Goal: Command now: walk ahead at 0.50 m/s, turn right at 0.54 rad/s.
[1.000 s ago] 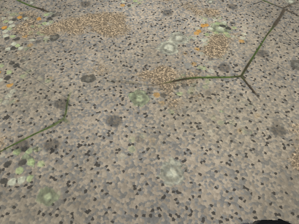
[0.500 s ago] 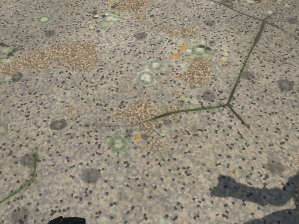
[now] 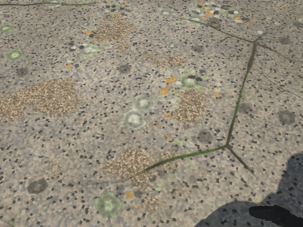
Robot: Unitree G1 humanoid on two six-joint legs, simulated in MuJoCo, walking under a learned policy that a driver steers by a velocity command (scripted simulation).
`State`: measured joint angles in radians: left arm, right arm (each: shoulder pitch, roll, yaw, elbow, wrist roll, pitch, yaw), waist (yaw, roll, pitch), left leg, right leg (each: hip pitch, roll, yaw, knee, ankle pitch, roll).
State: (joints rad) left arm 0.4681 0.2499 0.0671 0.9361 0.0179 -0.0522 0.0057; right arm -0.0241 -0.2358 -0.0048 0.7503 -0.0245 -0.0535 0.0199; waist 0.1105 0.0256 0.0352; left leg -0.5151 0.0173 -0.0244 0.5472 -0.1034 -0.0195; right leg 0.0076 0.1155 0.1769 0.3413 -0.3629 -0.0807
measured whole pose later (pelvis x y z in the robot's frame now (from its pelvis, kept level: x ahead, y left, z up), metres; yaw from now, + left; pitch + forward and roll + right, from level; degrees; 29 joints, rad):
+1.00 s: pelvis +0.49 -0.12 +0.01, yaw -23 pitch +1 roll -1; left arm 0.43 0.23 0.04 0.94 0.01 -0.07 0.00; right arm 0.12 -0.24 -0.04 0.81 -0.03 -0.01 0.04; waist 0.05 0.05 0.03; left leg -0.63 0.10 0.04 0.70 -0.02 0.01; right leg 0.09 0.12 -0.02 0.16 -0.26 -0.10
